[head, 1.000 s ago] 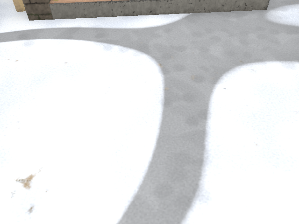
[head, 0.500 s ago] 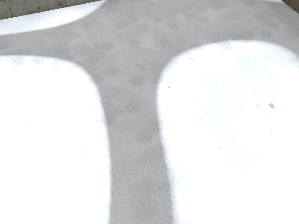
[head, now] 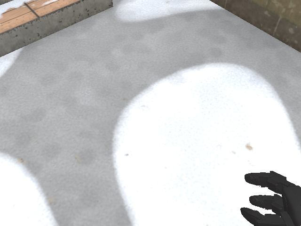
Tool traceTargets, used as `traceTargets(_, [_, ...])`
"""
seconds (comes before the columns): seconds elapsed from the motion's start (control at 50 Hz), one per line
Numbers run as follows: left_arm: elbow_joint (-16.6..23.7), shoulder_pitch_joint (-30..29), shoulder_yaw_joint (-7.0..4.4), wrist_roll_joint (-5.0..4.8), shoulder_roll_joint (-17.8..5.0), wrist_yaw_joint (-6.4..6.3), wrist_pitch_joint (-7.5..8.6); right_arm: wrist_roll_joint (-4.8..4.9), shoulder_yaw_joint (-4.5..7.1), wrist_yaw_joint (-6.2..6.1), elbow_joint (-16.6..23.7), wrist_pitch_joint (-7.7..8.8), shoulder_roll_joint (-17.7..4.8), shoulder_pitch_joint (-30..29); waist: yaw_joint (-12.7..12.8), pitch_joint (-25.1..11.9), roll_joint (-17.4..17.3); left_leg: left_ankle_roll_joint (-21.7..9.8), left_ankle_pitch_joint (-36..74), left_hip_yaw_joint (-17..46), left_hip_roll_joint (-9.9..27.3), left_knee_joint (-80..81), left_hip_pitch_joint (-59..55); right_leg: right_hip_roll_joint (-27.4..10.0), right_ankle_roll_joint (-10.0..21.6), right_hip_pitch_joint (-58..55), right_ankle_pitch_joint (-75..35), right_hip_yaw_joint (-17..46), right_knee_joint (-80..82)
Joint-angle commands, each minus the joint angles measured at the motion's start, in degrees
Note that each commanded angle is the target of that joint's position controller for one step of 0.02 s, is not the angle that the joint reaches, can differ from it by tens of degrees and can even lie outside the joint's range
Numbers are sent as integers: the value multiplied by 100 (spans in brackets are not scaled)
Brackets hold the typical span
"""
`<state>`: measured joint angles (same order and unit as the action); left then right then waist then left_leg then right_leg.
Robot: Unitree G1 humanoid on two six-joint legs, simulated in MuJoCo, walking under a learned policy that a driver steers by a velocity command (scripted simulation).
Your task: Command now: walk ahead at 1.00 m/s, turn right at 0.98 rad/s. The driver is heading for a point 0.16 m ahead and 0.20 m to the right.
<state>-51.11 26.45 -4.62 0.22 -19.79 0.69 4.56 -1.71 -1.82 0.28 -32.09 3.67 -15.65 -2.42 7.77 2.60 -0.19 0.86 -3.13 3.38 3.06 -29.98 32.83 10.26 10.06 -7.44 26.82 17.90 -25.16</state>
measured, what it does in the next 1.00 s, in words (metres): walks ahead: left foot, then right foot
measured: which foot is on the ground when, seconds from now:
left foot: up 0.00-0.00, down 0.02-0.38, up 0.40-0.70, down 0.72-1.00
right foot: down 0.00-0.02, up 0.04-0.36, down 0.38-1.00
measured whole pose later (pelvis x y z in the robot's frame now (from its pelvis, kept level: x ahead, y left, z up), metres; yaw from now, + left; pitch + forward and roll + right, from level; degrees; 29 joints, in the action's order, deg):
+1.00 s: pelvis +0.37 +0.01 +0.03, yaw -13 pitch -1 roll +0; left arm -59.2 14.0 -1.4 0.6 -12.8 -1.0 0.0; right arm -0.8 0.2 -1.4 -52.7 -0.6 -13.1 14.6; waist 0.4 0.2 -0.7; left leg -1.0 -14.5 -0.8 -0.6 -24.9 9.5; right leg 4.3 2.3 14.5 6.1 3.4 -21.8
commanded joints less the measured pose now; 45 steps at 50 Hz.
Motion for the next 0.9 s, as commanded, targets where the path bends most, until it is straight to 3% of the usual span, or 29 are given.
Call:
traceTargets(0.02, [671,-1103,-86,92,-494,-8,181,-123,744,-314,-595,54,-1711,3732,-2220,-2070,-521,-272,-2307,936,982,-186,-5534,-355,-170,3113,-2816,-54,-4353])
traceTargets(0.04, [1007,-277,134,-227,159,-51,145,-320,791,-253,-507,70,-2068,3136,-1277,-2726,-2476,-921,-2348,4264,2668,1043,-6130,110,-419,4474,248,-743,-5765])
traceTargets(0.06, [806,-475,114,0,-395,-143,48,-230,789,-180,-382,37,-1520,2449,-1245,-2026,-1569,-1133,-2329,4397,2402,1201,-5390,-455,-367,5013,-292,-923,-5959])
traceTargets(0.08, [742,-913,61,104,-527,-115,-27,-174,645,-140,-383,47,-935,2096,-1232,-1245,-768,-1178,-1128,3164,2084,1043,-4552,-746,-433,4952,-704,-1061,-5734])
traceTargets(0.1, [749,-1157,60,169,-446,-69,-81,-181,563,-96,-535,58,-631,2046,-1159,-752,-190,-1199,601,2299,1837,909,-3854,-840,-509,4820,-714,-1182,-5572])
traceTargets(0.14, [952,-1478,115,211,-102,41,-195,-92,468,-47,-974,155,-434,2495,-1079,-392,-359,-1092,2448,1268,1556,960,-3340,-923,-593,4877,-309,-1126,-5161])
traceTargets(0.18, [1163,-1607,186,218,98,106,-282,48,461,18,-1207,259,-479,2453,-840,-236,-558,-946,3227,724,1464,1204,-2988,-907,-631,4824,-269,-1088,-4370])
traceTargets(0.2, [1297,-1717,217,224,104,152,-290,70,483,29,-1202,288,-612,2202,-691,-209,-654,-916,3440,410,1391,1369,-2711,-910,-659,4636,-589,-1150,-3720])
traceTargets(0.24, [1352,-1693,333,189,196,294,-276,103,508,66,-1112,288,-721,1538,-395,-328,-799,-661,3104,-565,840,1549,-1821,-886,-670,3300,-1931,-1548,-1897])
traceTargets(0.26, [1275,-1729,352,156,207,361,-266,134,515,87,-1140,283,-716,1566,-460,-409,-825,-558,2755,-813,616,1524,-1544,-700,-693,2612,-2657,-1824,-1420])
traceTargets(0.28, [1233,-1730,357,135,191,401,-272,160,532,95,-1177,285,-806,1688,-467,-462,-812,-524,2396,-787,674,1518,-1404,-655,-680,2103,-3094,-1874,-1221])
traceTargets(0.32, [1085,-1578,312,217,10,369,-286,214,576,69,-1219,255,-978,1775,-366,-412,-577,-462,2506,-756,838,1134,-1608,-698,-586,1754,-3167,-1763,-890])
traceTargets(0.36, [781,-965,217,389,-243,255,-190,222,583,24,-1315,154,-1062,2133,-167,-646,-184,-319,2270,-961,614,-286,-1766,-645,-422,1013,-3199,-1643,-470])
traceTargets(0.38, [776,-811,158,442,-548,169,-126,186,578,14,-1312,79,-1047,2551,-187,-844,422,-176,656,-1201,284,-1609,-1458,-1332,-277,522,-5333,-1082,-367])
traceTargets(0.4, [955,-820,144,374,-798,91,-130,222,447,0,-1273,-57,-461,3549,-680,-1832,1441,-17,-3682,-1086,-356,-3823,-756,-3224,623,-493,-9111,853,-930])
traceTargets(0.42, [989,-726,215,-3,-492,52,-132,209,439,-97,-1473,-251,-528,3838,-644,-2535,791,-50,-3641,-116,-214,-4183,-1000,-3372,919,-457,-10391,971,-1095])
traceTargets(0.44, [1034,-1145,190,-115,-386,-68,-204,250,415,-99,-1419,-346,-593,3632,-626,-2477,877,-23,-3338,-131,-209,-4342,-688,-3179,1163,-146,-8279,852,-591])
traceTargets(0.46, [1034,-1549,280,-92,-88,-122,-240,158,416,-102,-1369,-382,-691,3031,-688,-1762,527,-18,-2979,-115,-14,-3993,-580,-2768,938,603,-6803,620,-148])
traceTargets(0.48, [940,-1727,343,-45,61,-171,-248,108,421,-100,-1279,-402,-707,2614,-780,-1229,532,-23,-2780,-103,53,-3564,-645,-2468,668,1101,-6477,315,51])
traceTargets(0.5, [849,-1787,385,14,144,-202,-261,94,385,-83,-1347,-457,-617,2696,-943,-1031,516,10,-2668,-102,70,-3157,-1062,-2286,495,1614,-6397,-31,221])
traceTargets(0.56, [609,-1664,373,119,110,-166,-176,135,341,-91,-1492,-605,-349,2736,-1075,-1092,357,-11,-2411,-237,-99,-2268,-1827,-2075,312,2063,-6101,-418,436])
traceTargets(0.6, [492,-1706,367,144,137,-130,-160,146,322,-138,-1505,-672,-242,2513,-1055,-1092,416,-18,-2184,-289,-164,-1566,-2034,-1952,230,2173,-5165,-484,580])
traceTargets(0.68, [326,-1822,324,79,124,-127,-330,92,299,-185,-1595,-751,-118,2271,-1097,-804,517,-127,-1245,-447,-306,-219,-2753,-1711,-75,2916,-1721,-374,869])
traceTargets(0.7, [283,-1771,331,55,177,-142,-380,29,297,-177,-1594,-726,-151,2186,-1094,-611,368,-213,-1095,-340,-239,240,-2968,-1593,-290,3261,-644,-296,959])
traceTargets(0.72, [228,-1640,349,45,286,-153,-410,-61,311,-177,-1541,-668,-342,2111,-1040,-373,51,-332,-1304,202,238,719,-2989,-1459,-531,3556,-79,-285,885])
traceTargets(0.74, [178,-1435,310,-9,273,-154,-460,-43,372,-166,-1452,-610,-693,1800,-782,-27,-414,-501,-2027,652,643,1056,-2225,-1073,-662,3409,-222,-662,800])
traceTargets(0.78, [19,-1469,278,46,285,-122,-505,27,312,-142,-1508,-487,-448,1476,-636,191,-724,-469,-2787,819,666,1623,-885,-924,-701,2006,-1374,-944,323])
traceTargets(0.82, [-166,-1278,254,80,232,-106,-455,65,313,-167,-1558,-417,-412,1431,-584,67,-687,-352,-2410,597,471,1555,-1032,-1060,-687,1736,-1693,-853,394])
traceTargets(0.9, [-451,-1244,236,50,186,-154,-389,106,329,-182,-1752,-395,-354,1805,-774,-39,-75,-387,-1561,309,280,1177,-1819,-1227,-646,2089,-1619,-631,731])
